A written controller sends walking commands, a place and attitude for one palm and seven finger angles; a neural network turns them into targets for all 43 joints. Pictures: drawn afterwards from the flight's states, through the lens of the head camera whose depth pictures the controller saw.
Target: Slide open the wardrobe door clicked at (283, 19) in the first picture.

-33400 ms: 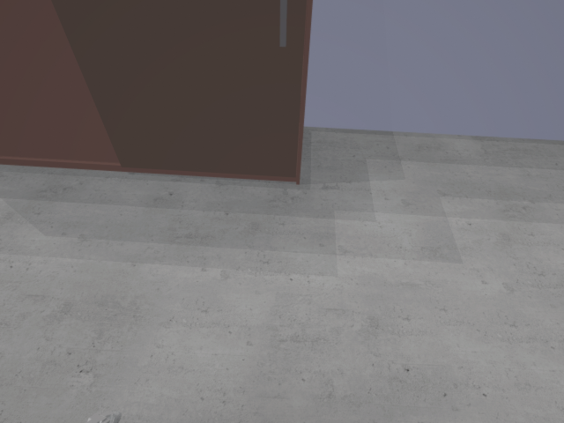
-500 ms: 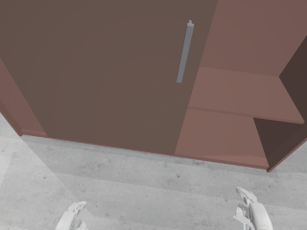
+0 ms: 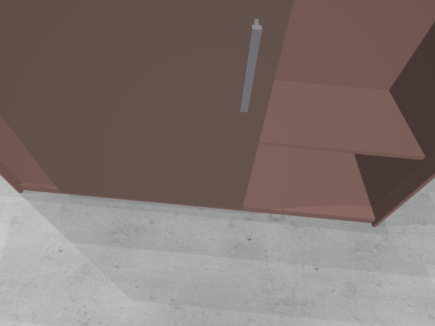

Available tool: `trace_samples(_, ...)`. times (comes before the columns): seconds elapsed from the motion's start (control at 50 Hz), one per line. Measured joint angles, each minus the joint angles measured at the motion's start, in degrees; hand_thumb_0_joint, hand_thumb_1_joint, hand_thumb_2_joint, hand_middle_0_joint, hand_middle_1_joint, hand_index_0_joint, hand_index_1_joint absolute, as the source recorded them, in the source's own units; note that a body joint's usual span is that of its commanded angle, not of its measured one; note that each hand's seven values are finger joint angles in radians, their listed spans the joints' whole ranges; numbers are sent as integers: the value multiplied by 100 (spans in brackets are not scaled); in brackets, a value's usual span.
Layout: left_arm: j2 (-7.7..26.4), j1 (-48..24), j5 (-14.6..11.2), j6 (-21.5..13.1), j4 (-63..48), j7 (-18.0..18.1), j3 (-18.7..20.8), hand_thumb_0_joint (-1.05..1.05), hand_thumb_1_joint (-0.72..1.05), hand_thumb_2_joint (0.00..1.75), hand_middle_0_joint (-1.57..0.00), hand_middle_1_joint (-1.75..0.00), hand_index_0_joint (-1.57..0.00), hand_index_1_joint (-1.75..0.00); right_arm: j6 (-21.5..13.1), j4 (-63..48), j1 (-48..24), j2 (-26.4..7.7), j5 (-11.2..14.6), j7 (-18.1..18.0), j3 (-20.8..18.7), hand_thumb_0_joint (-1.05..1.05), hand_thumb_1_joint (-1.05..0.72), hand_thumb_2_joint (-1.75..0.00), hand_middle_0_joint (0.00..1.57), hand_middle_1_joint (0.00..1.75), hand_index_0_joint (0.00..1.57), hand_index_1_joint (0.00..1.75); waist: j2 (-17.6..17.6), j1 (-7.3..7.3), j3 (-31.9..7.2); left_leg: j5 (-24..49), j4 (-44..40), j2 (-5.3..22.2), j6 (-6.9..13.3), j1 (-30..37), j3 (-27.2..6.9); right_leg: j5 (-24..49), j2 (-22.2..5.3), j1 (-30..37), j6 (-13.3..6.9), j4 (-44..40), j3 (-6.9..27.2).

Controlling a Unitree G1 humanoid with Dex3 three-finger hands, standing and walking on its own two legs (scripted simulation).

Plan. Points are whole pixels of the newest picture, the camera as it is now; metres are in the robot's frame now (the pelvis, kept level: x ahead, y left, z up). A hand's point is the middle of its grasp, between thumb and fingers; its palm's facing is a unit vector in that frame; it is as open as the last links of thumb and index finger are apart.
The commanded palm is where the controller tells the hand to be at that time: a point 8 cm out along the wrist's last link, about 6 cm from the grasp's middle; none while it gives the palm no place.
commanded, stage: let the arm hang, fingers relaxed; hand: right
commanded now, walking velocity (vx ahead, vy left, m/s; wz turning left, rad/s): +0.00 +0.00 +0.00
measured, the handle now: (249, 69) +0.71 -0.03 +0.09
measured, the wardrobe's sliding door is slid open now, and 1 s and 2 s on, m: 0.69 0.69 0.69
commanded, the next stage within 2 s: look to check the result in 0.42 s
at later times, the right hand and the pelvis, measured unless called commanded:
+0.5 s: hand out of the picture +0.03 -0.18 -0.17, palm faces -0.03 +0.98 -0.21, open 7.3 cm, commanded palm none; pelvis +0.01 +0.00 +0.00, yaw +1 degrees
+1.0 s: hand out of the picture +0.03 -0.18 -0.17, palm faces -0.03 +0.98 -0.19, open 7.3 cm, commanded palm none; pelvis +0.01 +0.00 +0.00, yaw +1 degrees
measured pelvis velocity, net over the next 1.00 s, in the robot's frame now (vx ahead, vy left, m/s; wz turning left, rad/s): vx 0.01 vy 0.00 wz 0.02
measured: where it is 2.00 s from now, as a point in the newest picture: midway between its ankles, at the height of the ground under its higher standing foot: outside the picture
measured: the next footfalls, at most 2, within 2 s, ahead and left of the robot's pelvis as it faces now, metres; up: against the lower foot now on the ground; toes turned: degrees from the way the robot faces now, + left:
none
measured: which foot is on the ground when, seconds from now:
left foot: down 0.00-1.00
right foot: down 0.00-1.00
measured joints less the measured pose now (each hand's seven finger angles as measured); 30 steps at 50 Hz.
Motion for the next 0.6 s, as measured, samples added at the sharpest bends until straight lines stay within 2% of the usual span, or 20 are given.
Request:
trace_samples(0.24,-57,-120,-3,-63,270,4,-18,0,91,90,-20,-30,-20,-30,-106,175,-228,206,-8,-41,35,1,-93,-90,21,30,21,30,135,23,-175,14,-101,-14,0,184,-72,8,-16,231,12,-140,-72)
trace_samples(0.6,-146,130,-15,-68,530,25,-24,0,91,90,-20,-30,-20,-30,-110,336,-82,217,12,-43,-1,1,-91,-90,20,30,20,30,154,45,-26,34,-174,-17,-6,220,-99,9,-20,269,6,-195,-99)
